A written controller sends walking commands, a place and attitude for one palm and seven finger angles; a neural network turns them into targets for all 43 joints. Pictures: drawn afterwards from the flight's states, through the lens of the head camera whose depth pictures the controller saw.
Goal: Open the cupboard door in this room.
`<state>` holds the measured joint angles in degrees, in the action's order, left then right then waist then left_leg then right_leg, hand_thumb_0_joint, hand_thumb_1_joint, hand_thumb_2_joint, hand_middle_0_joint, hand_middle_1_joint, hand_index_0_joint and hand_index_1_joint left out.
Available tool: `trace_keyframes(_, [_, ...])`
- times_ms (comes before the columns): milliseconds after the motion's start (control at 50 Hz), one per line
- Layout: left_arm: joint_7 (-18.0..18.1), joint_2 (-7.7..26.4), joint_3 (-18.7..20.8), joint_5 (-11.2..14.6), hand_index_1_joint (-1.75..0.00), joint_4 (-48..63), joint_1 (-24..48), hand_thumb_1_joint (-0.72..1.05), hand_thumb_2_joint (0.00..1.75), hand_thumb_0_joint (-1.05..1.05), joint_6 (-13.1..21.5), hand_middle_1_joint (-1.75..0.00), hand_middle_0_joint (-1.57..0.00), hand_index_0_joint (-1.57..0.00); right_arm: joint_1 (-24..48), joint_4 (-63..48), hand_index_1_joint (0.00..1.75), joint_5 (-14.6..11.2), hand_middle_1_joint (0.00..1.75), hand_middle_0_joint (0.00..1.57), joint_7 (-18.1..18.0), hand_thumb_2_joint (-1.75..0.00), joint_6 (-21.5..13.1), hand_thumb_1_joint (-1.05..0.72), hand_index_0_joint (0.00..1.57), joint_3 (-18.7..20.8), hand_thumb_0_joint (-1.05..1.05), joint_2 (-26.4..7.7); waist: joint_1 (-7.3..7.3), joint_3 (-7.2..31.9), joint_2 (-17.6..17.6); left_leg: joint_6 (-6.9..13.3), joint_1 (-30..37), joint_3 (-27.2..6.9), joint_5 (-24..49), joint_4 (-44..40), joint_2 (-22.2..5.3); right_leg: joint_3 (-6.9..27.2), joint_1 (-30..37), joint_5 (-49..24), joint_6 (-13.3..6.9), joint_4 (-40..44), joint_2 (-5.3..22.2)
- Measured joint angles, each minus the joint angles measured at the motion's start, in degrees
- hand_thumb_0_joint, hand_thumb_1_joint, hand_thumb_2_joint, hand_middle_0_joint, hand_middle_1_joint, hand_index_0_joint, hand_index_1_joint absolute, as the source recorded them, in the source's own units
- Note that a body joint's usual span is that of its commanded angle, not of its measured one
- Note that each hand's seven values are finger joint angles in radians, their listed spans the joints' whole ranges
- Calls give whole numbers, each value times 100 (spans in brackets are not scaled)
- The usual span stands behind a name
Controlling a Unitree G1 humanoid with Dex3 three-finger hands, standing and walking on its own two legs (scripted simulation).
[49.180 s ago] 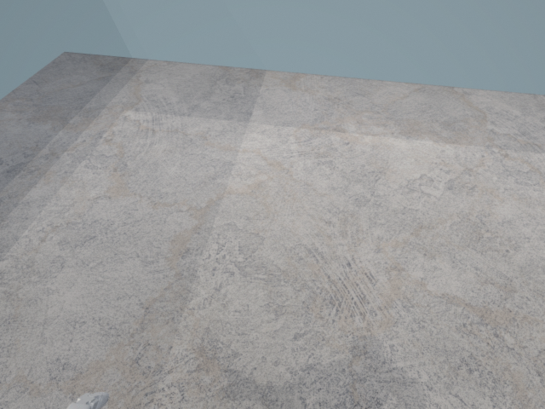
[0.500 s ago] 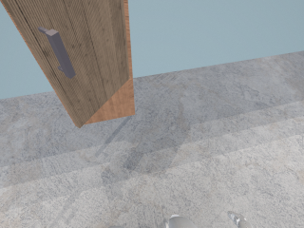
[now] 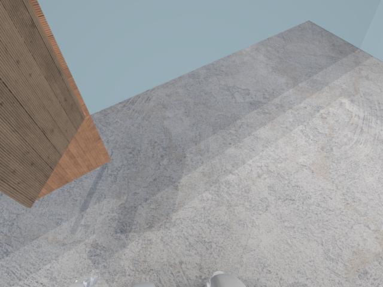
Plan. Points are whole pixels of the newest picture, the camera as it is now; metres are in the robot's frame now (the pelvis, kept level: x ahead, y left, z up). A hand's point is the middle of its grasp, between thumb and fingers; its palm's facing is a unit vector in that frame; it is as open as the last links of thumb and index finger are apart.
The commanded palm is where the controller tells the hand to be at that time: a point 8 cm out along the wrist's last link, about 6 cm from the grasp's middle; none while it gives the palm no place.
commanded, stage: walk to a spot facing it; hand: left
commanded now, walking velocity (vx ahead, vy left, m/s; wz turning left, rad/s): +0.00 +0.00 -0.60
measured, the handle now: out of the picture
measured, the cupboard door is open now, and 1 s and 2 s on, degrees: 43 43 43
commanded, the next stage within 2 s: turn to face it in 1.48 s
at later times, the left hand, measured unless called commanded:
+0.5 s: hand (124, 267) +0.17 +0.16 -0.17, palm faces -0.30 -0.94 -0.20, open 7.4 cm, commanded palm none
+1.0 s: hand (212, 176) +0.42 -0.05 -0.16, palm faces -0.61 -0.77 -0.20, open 7.4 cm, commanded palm none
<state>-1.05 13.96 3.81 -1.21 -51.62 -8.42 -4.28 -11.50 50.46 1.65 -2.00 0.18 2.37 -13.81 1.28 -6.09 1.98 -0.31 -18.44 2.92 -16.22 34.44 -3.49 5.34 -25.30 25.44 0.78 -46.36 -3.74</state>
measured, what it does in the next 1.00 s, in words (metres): walks ahead, turning right: right foot, then left foot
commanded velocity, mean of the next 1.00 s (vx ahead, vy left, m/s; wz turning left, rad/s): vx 0.28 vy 0.00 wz -0.51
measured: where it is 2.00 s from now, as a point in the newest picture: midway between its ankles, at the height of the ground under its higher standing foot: (265, 211)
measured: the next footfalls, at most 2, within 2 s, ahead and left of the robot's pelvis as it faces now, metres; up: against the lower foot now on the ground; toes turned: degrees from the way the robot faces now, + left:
right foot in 0.22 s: +0.04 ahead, -0.15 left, +0.00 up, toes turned -11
left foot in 0.46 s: +0.15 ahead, +0.09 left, +0.00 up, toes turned -12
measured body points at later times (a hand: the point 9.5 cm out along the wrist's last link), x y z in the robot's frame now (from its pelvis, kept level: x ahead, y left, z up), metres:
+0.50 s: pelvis +0.07 -0.02 +0.00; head +0.12 -0.02 +0.45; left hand +0.19 +0.21 -0.16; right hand +0.07 -0.30 -0.12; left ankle +0.11 +0.09 -0.73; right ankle -0.01 -0.14 -0.71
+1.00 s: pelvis +0.22 -0.14 +0.01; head +0.27 -0.17 +0.45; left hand +0.45 -0.01 -0.14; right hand +0.08 -0.35 -0.14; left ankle +0.31 -0.01 -0.67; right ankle +0.18 -0.23 -0.73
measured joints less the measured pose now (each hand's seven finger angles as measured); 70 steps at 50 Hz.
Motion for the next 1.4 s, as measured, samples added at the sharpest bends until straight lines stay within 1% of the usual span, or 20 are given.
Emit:
trace_keyframes(80, [-98,29,71,-24,-30,17,141,91,90,1,-5,-30,-20,-20,-231,107,30,77,30,20,10,-90,7,-90,20,-80,1,145,-77,1,-19,-126,275,161,-79,-322,-216,-558,-210,262,129,-1025,258])
trace_keyframes(180, [-129,1,14,2,-30,111,148,91,90,1,118,-30,-20,-20,-353,141,30,54,30,20,57,-90,22,-90,20,-60,1,134,-53,-18,-290,-310,415,426,-239,-209,-599,-957,521,-316,31,620,359])
trace_keyframes(220, [-108,89,6,-17,-30,161,57,91,90,1,231,-30,-20,-20,-419,108,30,-5,30,20,88,-90,79,-90,20,-26,1,128,-43,94,-161,-373,192,549,-765,443,-565,-776,816,-934,-198,1344,484])
trace_keyframes(260, [-25,9,7,-16,-30,63,93,91,90,1,275,-30,-20,-20,-257,186,30,-46,30,20,88,-90,207,-90,20,32,1,22,-25,-10,-302,-349,-172,203,-1432,1522,-476,-691,734,-662,-208,1048,378])
trace_keyframes(320, [59,-67,12,-37,-30,-14,-15,91,90,1,293,-30,-20,-20,-46,238,30,-50,30,20,114,-90,259,-90,20,90,1,-26,-31,-69,-283,-355,-593,9,-1415,2339,-237,-508,870,-650,-151,1202,328])
trace_keyframes(380, [52,-63,20,-66,-30,-129,-202,91,90,1,309,-30,-20,-20,79,141,30,-53,30,20,179,-90,173,-91,20,111,1,28,-90,-19,-92,-348,-598,92,-1182,1740,-67,-234,1006,-752,-131,1450,348])
trace_keyframes(460, [-28,-78,41,-51,-30,-280,-511,91,90,1,259,-30,-20,-20,63,-63,30,-28,30,20,198,-90,-94,-90,20,61,1,31,-122,178,-36,-244,-12,191,-706,-34,26,69,953,-429,-123,1215,249])
trace_keyframes(520, [-104,-59,89,-51,-30,-396,-513,91,90,1,150,-30,-20,-20,-54,-68,30,82,30,20,123,-90,-321,-90,20,7,1,86,-81,208,-41,6,66,381,-228,71,-112,-204,314,331,-144,-499,274])
trace_keyframes(600, [-229,-2,131,-100,-30,-343,-227,91,90,1,168,-30,-20,-20,-493,125,30,103,30,20,107,-90,-395,-90,20,-80,1,222,-88,206,11,-66,643,644,-201,-586,-245,-673,-465,-331,-40,-1661,598])
trace_keyframes(680, [-297,-39,79,-82,-30,-160,133,91,90,1,217,-30,-19,-19,-887,402,30,103,30,20,111,-90,-376,-90,20,-97,1,247,-32,142,-94,-180,1196,949,-180,-1124,-418,-968,-712,-777,-24,-792,786])
trace_keyframes(760, [-316,-23,43,-88,-30,-69,499,91,90,1,238,-30,-19,-19,-1238,617,30,117,30,20,130,-90,-305,-90,20,-66,1,212,169,75,-164,-389,1634,1261,-509,-1120,-583,-1200,-496,-899,-137,346,747])
trace_keyframes(820, [-311,73,10,-98,-30,43,689,91,90,1,419,-30,-19,-19,-1555,765,30,53,30,20,156,-90,-225,-90,20,-76,1,219,273,64,-102,-482,1514,1314,-1027,-48,-788,-1273,98,-868,-463,1167,633])
trace_keyframes(880, [-132,20,40,3,-30,78,701,91,90,1,635,-30,-19,-19,-1277,941,30,-54,30,20,177,-90,-10,-90,20,-38,1,167,257,-115,-121,-347,358,448,-1371,2745,-680,-1186,146,-1127,-459,744,557])
trace_keyframes(920, [-36,-56,5,4,-30,9,539,91,90,0,618,-30,-19,-20,-949,907,30,-33,30,20,170,-90,37,-90,20,17,2,137,288,-131,-185,-328,-313,162,-1096,3363,-614,-1122,390,-988,-369,952,438])
trace_keyframes(1020, [-11,-219,-39,-62,-30,-368,36,91,90,0,542,-30,-20,-20,-299,491,30,18,29,20,229,-90,-99,-91,20,42,1,262,239,65,-55,-331,-993,127,-417,1928,-513,-776,971,-1076,-303,1731,314])
trace_keyframes(1120, [-35,-228,39,-27,-30,-593,-410,94,90,0,525,-30,-20,-20,-26,248,30,29,30,20,270,-90,-345,-91,20,1,1,321,20,230,-74,-264,-480,237,124,-80,-275,-512,1386,-584,-176,1601,251])
trace_keyframes(1180, [-45,-166,63,-26,-30,-703,-603,93,90,0,450,-30,-20,-20,-4,225,30,121,30,20,214,-90,-482,-91,20,-20,1,379,-22,344,-52,-31,-353,391,325,176,-288,-488,823,163,-275,-270,296])
trace_keyframes(1220, [-58,-99,102,-68,-30,-766,-544,93,90,1,407,-30,-20,-20,-131,247,30,137,30,20,195,-90,-511,-91,20,-45,0,485,-22,394,35,-31,-133,505,33,78,-249,-560,265,-33,-277,-1509,418])
trace_keyframes(1260, [-99,-89,117,-95,-30,-725,-410,92,90,1,404,-30,-20,-20,-292,352,30,125,30,20,150,-90,-533,-91,20,-46,0,552,-71,384,44,-121,183,582,56,-311,-228,-669,-165,-399,-214,-1915,592])
trace_keyframes(1400, [-220,-242,26,-92,-30,-447,-36,92,90,1,488,-30,-19,-19,-793,782,30,108,30,20,191,-90,-357,-93,20,28,0,307,-13,258,-246,-349,1166,900,-251,-914,-466,-1155,-161,-982,-174,646,764])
